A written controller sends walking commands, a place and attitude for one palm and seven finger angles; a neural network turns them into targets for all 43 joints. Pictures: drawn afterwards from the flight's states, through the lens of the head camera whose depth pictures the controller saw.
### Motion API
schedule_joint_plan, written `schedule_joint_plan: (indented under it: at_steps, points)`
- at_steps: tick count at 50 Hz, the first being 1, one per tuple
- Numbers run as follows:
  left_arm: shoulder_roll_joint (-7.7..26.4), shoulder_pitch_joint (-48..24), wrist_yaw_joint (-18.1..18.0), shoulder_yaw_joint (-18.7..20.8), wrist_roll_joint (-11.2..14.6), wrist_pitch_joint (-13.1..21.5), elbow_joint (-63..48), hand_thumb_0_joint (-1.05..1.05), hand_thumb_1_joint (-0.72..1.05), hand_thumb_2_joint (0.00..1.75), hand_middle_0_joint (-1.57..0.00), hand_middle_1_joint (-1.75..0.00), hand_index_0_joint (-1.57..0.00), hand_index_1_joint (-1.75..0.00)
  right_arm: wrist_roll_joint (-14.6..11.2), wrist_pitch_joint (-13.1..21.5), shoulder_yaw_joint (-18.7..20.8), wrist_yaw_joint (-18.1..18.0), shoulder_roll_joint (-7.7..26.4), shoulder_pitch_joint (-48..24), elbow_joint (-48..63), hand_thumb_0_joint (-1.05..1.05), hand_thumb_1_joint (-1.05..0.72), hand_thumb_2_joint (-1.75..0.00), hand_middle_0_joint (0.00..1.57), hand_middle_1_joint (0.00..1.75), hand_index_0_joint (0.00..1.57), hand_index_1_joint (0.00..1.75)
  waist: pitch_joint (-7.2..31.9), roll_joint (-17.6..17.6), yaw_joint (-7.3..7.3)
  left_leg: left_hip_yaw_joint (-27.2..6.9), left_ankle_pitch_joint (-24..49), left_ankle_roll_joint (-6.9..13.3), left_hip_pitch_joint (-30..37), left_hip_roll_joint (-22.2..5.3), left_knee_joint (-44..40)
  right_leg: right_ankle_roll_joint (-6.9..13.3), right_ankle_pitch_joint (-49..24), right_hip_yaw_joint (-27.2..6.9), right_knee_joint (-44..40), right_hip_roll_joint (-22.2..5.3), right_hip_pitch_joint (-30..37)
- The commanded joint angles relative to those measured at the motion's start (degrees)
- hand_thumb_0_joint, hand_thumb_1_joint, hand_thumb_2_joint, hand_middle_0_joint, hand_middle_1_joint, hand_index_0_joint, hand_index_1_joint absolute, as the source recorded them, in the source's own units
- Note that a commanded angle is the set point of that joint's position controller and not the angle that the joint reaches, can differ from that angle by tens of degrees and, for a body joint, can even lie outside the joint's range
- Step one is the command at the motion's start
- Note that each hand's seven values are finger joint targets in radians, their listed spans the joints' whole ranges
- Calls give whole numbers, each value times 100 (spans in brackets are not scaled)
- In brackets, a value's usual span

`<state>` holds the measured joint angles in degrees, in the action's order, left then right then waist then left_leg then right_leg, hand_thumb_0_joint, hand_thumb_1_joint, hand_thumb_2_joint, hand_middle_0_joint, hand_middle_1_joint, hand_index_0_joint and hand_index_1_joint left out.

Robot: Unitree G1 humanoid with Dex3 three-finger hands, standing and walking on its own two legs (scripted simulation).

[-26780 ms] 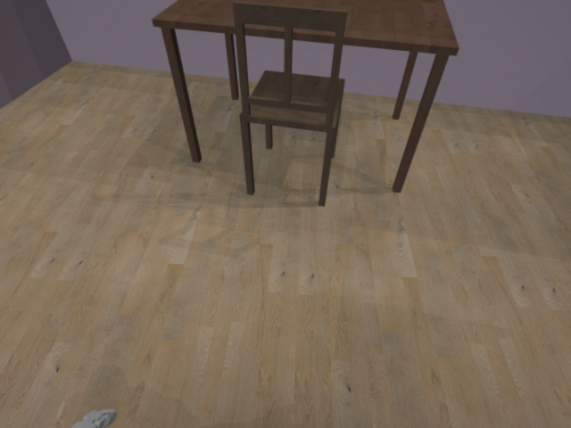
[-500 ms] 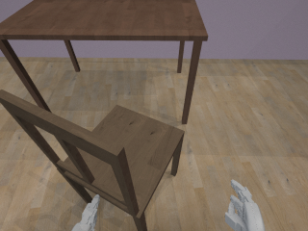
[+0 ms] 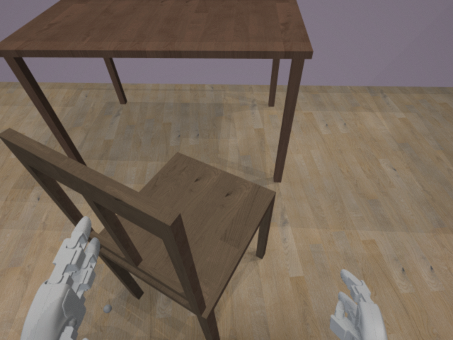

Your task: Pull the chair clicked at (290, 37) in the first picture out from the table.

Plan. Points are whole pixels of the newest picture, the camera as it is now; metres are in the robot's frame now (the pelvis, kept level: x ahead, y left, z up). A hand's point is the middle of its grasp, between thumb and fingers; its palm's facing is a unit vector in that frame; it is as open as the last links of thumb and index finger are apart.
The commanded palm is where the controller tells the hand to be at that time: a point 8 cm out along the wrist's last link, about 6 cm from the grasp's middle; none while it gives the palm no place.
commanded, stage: draw the hand back to the body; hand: left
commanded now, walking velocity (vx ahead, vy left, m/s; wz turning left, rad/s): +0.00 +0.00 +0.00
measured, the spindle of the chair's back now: (117, 233) +0.33 +0.26 -0.03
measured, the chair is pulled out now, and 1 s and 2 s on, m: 0.56 0.56 0.56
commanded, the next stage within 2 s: step back with the hand held close in 1.06 s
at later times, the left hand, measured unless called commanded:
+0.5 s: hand (29, 235) +0.20 +0.25 +0.20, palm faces +0.40 -0.80 -0.45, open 12.0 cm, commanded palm +0.15 +0.29 +0.21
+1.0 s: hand (4, 207) +0.22 +0.27 +0.23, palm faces +0.45 -0.79 -0.42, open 7.5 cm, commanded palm +0.17 +0.31 +0.24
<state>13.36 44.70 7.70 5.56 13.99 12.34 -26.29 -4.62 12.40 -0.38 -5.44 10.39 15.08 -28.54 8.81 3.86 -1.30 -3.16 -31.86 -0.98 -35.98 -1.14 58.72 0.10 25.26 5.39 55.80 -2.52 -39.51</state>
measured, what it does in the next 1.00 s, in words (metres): rises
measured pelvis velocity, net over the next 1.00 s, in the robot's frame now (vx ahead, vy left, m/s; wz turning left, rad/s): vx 0.03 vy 0.01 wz -0.03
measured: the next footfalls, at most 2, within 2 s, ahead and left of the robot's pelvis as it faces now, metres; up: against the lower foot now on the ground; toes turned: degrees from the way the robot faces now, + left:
none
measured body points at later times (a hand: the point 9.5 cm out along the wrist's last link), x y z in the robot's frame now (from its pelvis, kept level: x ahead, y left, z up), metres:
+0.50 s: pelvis +0.03 +0.00 +0.05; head +0.01 -0.02 +0.50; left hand +0.17 +0.29 +0.22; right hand +0.22 -0.21 -0.02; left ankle -0.02 +0.13 -0.68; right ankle +0.03 -0.12 -0.68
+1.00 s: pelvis +0.03 +0.01 +0.06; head +0.01 -0.01 +0.51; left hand +0.19 +0.31 +0.25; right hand +0.20 -0.22 -0.02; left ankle -0.02 +0.13 -0.68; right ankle +0.03 -0.12 -0.68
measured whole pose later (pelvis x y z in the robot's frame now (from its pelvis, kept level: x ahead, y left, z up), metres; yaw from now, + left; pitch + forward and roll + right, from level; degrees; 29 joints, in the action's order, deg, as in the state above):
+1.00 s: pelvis +0.03 +0.01 +0.06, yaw -2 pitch -4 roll -1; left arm 20.0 28.4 -7.6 20.0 2.8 5.5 -23.9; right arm -0.4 8.4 -0.6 -3.8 12.6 12.3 -37.6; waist -0.6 3.9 -3.4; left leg -0.3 -18.0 -0.3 -2.1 -0.9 24.0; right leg -0.8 12.6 3.5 23.9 -1.8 -7.3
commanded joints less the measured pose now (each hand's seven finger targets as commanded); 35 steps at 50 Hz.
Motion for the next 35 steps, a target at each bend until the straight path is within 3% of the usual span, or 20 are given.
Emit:
schedule_joint_plan:
  at_steps: [1,2,3,4,7,11,15,24,27,32,34,35]
  points:
    - [1228,254,-1194,780,-1004,-393,-1649,0,-30,32,-4,-5,-4,-5,179,236,177,-257,453,-547,1075,0,-90,-90,20,30,20,30,198,79,-120,163,1511,149,273,79,-1605,158,-720,-415,-1589,-23,1664]
    - [989,252,-1323,580,-1034,-502,-1711,0,-26,34,-4,-6,-4,-6,191,224,165,-258,457,-466,1063,0,-90,-90,20,30,20,30,187,19,-41,144,1565,133,369,76,-1671,136,-841,-338,-1588,-55,1737]
    - [878,292,-1439,541,-1098,-615,-1635,0,-22,36,-4,-7,-4,-7,219,169,155,-251,439,-487,978,0,-90,-90,20,30,20,30,4,284,-61,170,1713,137,473,55,-1744,159,-1037,-279,-1612,-43,1821]
    - [874,250,-1514,500,-1156,-682,-1610,0,-19,37,-5,-8,-5,-8,217,113,148,-253,445,-509,918,0,-90,-90,20,30,20,30,-95,206,-48,193,1832,151,657,35,-1783,147,-1178,-235,-1706,-31,1839]
    - [985,-91,-1678,579,-1229,-741,-1542,0,-8,43,-7,-10,-7,-10,250,56,123,-268,510,-629,847,0,-90,-90,20,30,20,30,-303,-309,-15,170,1942,193,1037,16,-2050,100,-1320,-217,-2050,-18,2048]
    - [1282,-521,-1824,945,-1283,-720,-1308,0,7,50,-8,-13,-8,-13,278,50,91,-287,570,-738,694,0,-90,-90,20,30,20,30,-575,-263,-64,152,1919,189,1409,21,-2488,111,-1309,-210,-2416,-25,2346]
    - [1306,-764,-1843,1133,-1292,-614,-1375,0,21,57,-10,-16,-10,-16,304,79,49,-232,566,-769,586,0,-90,-90,20,30,20,30,-543,88,-111,163,2221,171,1870,29,-2868,115,-1591,-180,-2566,-23,2692]
    - [1570,-1313,-1811,1726,-1230,-454,-1259,0,54,73,-15,-22,-15,-22,365,131,77,-76,621,-885,282,0,-90,-90,20,30,20,30,-525,44,-177,180,3184,118,2465,-21,-3379,122,-2451,-180,-2921,25,3358]
    - [1658,-1617,-1781,1926,-1205,-419,-1133,0,65,78,-16,-25,-16,-25,379,98,94,-46,649,-937,214,0,-90,-90,20,30,20,30,-589,-152,-176,201,3300,122,2582,-46,-3496,111,-2555,-188,-3045,42,3456]
    - [1872,-2121,-1771,2315,-1154,-342,-964,0,83,87,-19,-29,-19,-29,394,39,102,14,687,-961,76,0,-90,-90,20,30,20,30,-547,189,-207,237,3411,105,2753,-42,-3631,127,-2627,-235,-3190,30,3636]
    - [1959,-2324,-1768,2444,-1123,-311,-926,0,90,90,-20,-30,-20,-30,397,20,121,31,713,-946,47,0,-90,-90,20,30,20,30,-470,61,-206,252,3520,118,2842,-52,-3653,115,-2734,-228,-3210,30,3702]
    - [1793,-2167,-1740,2338,-1131,-315,-759,0,90,90,-20,-30,-20,-30,403,10,136,49,709,-963,22,0,-90,-90,20,30,20,30,-495,14,-210,265,3588,121,2860,-65,-3664,109,-2754,-215,-3208,31,3701]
